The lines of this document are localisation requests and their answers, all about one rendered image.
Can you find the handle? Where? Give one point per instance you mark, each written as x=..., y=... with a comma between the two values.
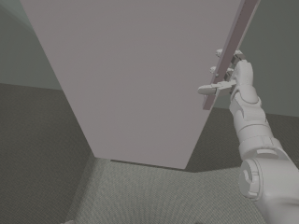
x=238, y=27

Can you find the fridge door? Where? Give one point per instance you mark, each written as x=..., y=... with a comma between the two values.
x=131, y=69

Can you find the robot right hand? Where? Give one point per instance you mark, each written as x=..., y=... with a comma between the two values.
x=241, y=75

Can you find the right robot forearm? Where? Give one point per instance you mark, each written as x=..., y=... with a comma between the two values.
x=252, y=128

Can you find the robot right upper arm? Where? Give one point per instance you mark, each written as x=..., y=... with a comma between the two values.
x=273, y=186

